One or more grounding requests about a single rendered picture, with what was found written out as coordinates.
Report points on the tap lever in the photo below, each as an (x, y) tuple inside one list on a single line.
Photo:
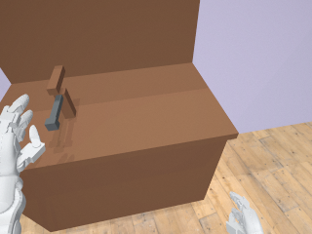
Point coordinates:
[(52, 123)]

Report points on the left robot forearm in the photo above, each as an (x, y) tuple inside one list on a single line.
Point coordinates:
[(12, 204)]

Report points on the robot right hand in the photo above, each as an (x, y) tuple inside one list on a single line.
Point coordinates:
[(249, 222)]

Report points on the robot left hand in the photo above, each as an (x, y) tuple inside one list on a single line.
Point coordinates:
[(12, 132)]

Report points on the counter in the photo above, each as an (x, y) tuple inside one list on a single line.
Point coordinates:
[(139, 128)]

